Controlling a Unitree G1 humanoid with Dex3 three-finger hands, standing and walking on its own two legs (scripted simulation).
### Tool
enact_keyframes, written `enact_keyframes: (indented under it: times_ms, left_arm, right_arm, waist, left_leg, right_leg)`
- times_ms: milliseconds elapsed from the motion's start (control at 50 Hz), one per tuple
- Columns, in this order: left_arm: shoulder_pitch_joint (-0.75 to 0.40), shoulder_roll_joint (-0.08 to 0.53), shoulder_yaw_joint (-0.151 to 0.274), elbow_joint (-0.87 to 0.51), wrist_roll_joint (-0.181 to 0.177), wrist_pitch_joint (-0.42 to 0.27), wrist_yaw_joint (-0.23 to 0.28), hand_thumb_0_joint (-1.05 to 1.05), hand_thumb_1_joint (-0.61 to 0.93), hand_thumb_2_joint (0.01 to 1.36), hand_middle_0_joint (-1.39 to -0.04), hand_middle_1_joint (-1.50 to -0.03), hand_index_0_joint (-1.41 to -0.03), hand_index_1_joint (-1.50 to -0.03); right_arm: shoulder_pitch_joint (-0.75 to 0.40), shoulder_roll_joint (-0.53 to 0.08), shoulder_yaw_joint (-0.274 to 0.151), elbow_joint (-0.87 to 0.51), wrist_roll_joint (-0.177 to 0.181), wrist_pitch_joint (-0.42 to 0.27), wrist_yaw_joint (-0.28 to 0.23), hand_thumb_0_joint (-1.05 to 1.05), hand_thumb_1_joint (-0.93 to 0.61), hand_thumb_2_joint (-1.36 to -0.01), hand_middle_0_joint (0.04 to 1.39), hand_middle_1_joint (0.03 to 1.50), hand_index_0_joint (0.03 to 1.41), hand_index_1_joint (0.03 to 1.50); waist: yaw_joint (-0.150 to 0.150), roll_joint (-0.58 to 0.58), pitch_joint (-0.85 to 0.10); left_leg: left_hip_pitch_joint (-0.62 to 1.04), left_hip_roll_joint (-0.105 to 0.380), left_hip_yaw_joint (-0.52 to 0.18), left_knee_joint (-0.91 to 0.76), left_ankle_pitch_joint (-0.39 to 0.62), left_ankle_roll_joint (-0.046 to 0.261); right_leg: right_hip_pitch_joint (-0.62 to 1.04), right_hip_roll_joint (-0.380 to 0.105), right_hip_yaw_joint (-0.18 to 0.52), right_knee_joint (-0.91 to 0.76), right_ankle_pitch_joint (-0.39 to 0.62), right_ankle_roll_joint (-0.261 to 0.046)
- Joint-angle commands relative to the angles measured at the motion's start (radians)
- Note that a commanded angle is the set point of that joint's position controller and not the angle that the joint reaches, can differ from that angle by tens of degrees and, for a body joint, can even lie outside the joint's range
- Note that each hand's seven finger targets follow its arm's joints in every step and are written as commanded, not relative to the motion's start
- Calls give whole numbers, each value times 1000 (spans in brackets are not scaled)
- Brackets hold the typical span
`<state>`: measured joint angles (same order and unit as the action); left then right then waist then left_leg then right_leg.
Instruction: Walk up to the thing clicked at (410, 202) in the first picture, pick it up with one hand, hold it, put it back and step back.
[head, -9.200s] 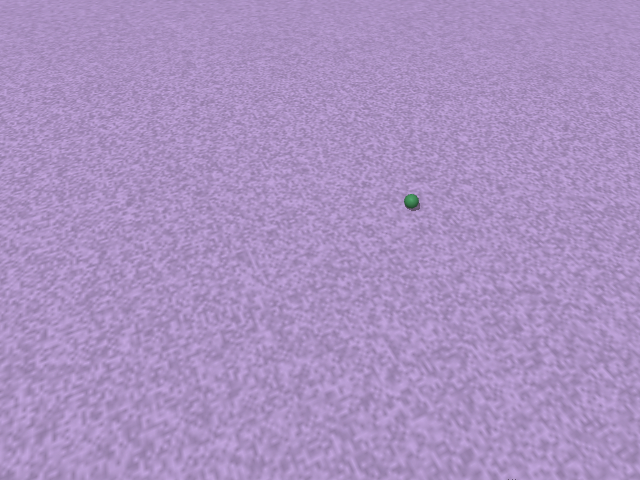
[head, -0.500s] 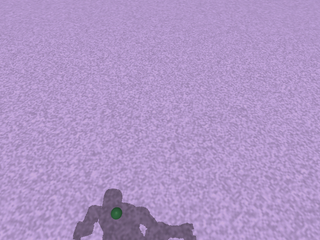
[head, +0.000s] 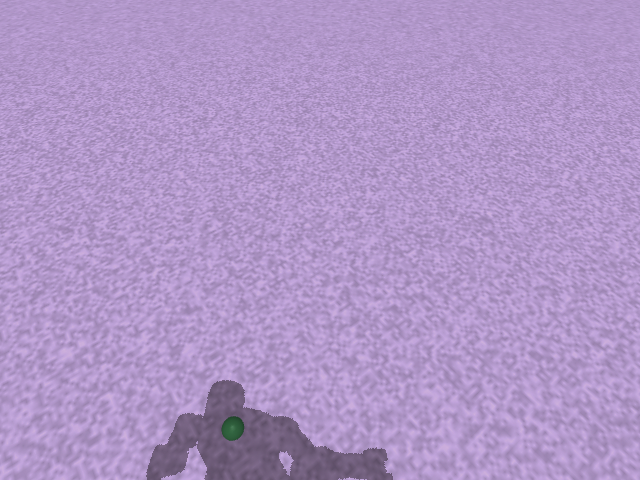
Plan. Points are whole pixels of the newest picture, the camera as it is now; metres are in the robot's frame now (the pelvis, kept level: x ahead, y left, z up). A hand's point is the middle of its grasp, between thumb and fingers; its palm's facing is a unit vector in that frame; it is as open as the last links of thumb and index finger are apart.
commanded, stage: stand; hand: left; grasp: from above
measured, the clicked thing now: (232, 428) +0.40 +0.26 -0.75
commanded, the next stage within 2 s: rise first in 0.14 s
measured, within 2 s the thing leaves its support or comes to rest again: neither
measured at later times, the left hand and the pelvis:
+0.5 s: hand out of the picture +0.14 +0.25 -0.17, palm faces -0.03 -0.94 -0.35, open 9.2 cm; pelvis -0.02 +0.00 -0.02, yaw +0 degrees
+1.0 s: hand out of the picture +0.13 +0.27 -0.23, palm faces -0.16 -0.87 -0.46, open 14.1 cm; pelvis -0.01 +0.01 -0.09, yaw +0 degrees
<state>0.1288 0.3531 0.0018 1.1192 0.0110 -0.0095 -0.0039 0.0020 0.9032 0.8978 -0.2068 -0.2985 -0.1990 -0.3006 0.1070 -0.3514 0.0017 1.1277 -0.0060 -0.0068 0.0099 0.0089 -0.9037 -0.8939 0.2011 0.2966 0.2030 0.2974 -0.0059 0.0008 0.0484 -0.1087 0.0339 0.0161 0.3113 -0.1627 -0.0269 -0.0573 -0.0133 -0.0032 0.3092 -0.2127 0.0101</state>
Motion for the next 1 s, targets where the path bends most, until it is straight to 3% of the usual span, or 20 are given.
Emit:
enact_keyframes:
  times_ms: [0,200,220,240,260,280,300,320,340,380,420,460,520,560,640,660,680,720,820,980]
  left_arm:
    - [-29,219,43,-59,-1,-20,15,0,900,900,-200,-300,-200,-301]
    - [-22,219,43,-60,-2,-20,15,0,900,900,-200,-300,-200,-301]
    - [-26,219,43,-58,-2,-21,16,0,837,873,-231,-342,-224,-347]
    - [-377,39,35,-409,-55,-113,29,0,757,953,-257,-422,-207,-427]
    - [-478,104,61,-354,-51,-104,35,0,677,924,-263,-496,-222,-507]
    - [-299,208,123,-189,-25,-71,37,0,597,899,-236,-576,-215,-587]
    - [-229,204,135,-74,-6,-45,23,0,517,873,-226,-656,-222,-667]
    - [-317,217,140,-100,20,-42,4,0,437,877,-199,-736,-203,-747]
    - [-317,231,159,-84,49,-46,-8,0,357,868,-192,-813,-205,-799]
    - [-172,228,198,-57,111,-29,-23,0,197,882,-133,-955,-164,-923]
    - [-107,202,208,-113,130,-13,-20,0,37,907,-102,-1018,-134,-985]
    - [-100,164,185,-162,141,28,-9,0,-123,923,-83,-1065,-114,-1033]
    - [-91,186,208,-261,156,84,9,0,-363,972,-72,-1092,-87,-1075]
    - [-96,155,186,-303,165,107,9,0,-488,979,-72,-1096,-81,-1086]
    - [-94,177,221,-413,189,102,23,0,-555,977,-71,-1097,-75,-1092]
    - [-136,168,205,-520,195,92,21,0,-561,989,-70,-1087,-70,-1086]
    - [-71,161,210,-482,201,99,22,0,-561,991,-68,-1091,-67,-1091]
    - [-53,159,207,-582,208,100,22,0,-569,1001,-66,-1076,-60,-1082]
    - [80,141,198,-645,232,150,19,0,-569,1002,-65,-1059,-55,-1069]
    - [166,149,202,-769,269,197,28,0,-533,970,-51,-1071,-54,-1068]
  right_arm:
    - [-36,-208,-42,-52,-3,-21,-18,0,-900,-900,200,300,200,300]
    - [-31,-207,-42,-54,-3,-22,-18,0,-900,-900,200,300,200,300]
    - [-26,-210,-42,-52,-3,-21,-18,0,-922,-914,199,303,200,303]
    - [-15,-49,0,-332,69,-70,-38,0,-976,-919,199,300,200,300]
    - [42,-78,-7,-279,69,-72,-48,0,-935,-910,199,300,199,300]
    - [84,-114,-30,-277,73,-60,-59,0,-920,-908,198,300,199,300]
    - [94,-111,-42,-291,68,-54,-58,0,-919,-905,199,300,199,300]
    - [102,-106,-49,-322,61,-58,-59,0,-908,-902,199,300,200,300]
    - [104,-105,-66,-340,44,-66,-62,0,-914,-904,199,300,200,300]
    - [148,-97,-89,-376,26,-68,-51,0,-908,-901,200,300,200,300]
    - [153,-84,-94,-430,25,-70,-42,0,-910,-901,200,300,200,300]
    - [133,-77,-94,-479,34,-70,-37,0,-910,-901,200,300,200,300]
    - [100,-71,-93,-546,38,-71,-30,0,-927,-907,200,300,200,300]
    - [101,-64,-91,-569,37,-80,-26,0,-912,-904,200,300,200,300]
    - [135,-48,-97,-587,26,-106,-28,0,-885,-897,200,300,200,300]
    - [124,-42,-98,-612,25,-116,-30,0,-880,-896,200,300,200,300]
    - [135,-43,-100,-601,24,-120,-33,0,-882,-897,200,300,200,300]
    - [127,-41,-104,-629,22,-131,-37,0,-883,-897,201,300,200,300]
    - [144,-40,-108,-636,19,-140,-41,0,-878,-896,200,300,200,300]
    - [123,-30,-99,-667,12,-159,-34,0,-865,-892,200,300,200,300]
  waist:
    - [1,-7,-59]
    - [3,1,-63]
    - [1,-1,-56]
    - [-108,50,18]
    - [-75,-4,-36]
    - [-49,-11,-21]
    - [-44,-52,-35]
    - [-41,-73,-69]
    - [-27,-68,-136]
    - [19,12,-247]
    - [42,48,-293]
    - [27,46,-256]
    - [20,16,-242]
    - [-2,8,-234]
    - [-7,27,-302]
    - [-9,54,-333]
    - [-15,36,-335]
    - [-5,57,-362]
    - [-21,41,-412]
    - [-20,72,-420]
  left_leg:
    - [51,108,-76,-30,151,39]
    - [44,106,-77,-32,169,38]
    - [36,105,-76,-35,153,39]
    - [-98,-43,50,35,-25,35]
    - [-87,-40,43,49,-36,38]
    - [-109,-36,40,61,-33,38]
    - [-147,-45,38,102,-27,43]
    - [-167,-41,32,142,-17,48]
    - [-176,-41,30,181,13,46]
    - [-217,-50,23,251,69,33]
    - [-230,-53,19,278,95,23]
    - [-262,-51,14,271,51,23]
    - [-326,-44,8,305,-23,27]
    - [-368,-38,6,355,-56,29]
    - [-443,-30,0,473,-74,29]
    - [-442,-29,-1,499,-54,27]
    - [-455,-27,-4,520,-46,29]
    - [-479,-23,-9,555,-32,28]
    - [-499,-13,-18,637,59,38]
    - [-596,-11,-29,724,40,39]
  right_leg:
    - [-50,-122,79,-55,161,-32]
    - [-44,-120,77,-50,175,-32]
    - [-47,-121,82,-57,164,-31]
    - [-267,7,2,8,67,-16]
    - [-211,4,-9,14,41,-14]
    - [-216,14,-21,25,23,-20]
    - [-237,12,-21,46,9,-21]
    - [-264,13,-22,87,26,-21]
    - [-267,9,-17,134,64,-20]
    - [-280,9,-17,223,105,-32]
    - [-284,16,-21,264,105,-35]
    - [-320,22,-27,260,56,-34]
    - [-378,26,-30,283,-24,-33]
    - [-444,28,-31,334,-54,-29]
    - [-541,24,-25,454,-71,-23]
    - [-564,23,-23,483,-50,-24]
    - [-577,22,-23,502,-44,-23]
    - [-606,21,-22,541,-35,-25]
    - [-641,25,-24,600,39,-17]
    - [-730,26,-30,684,10,-21]
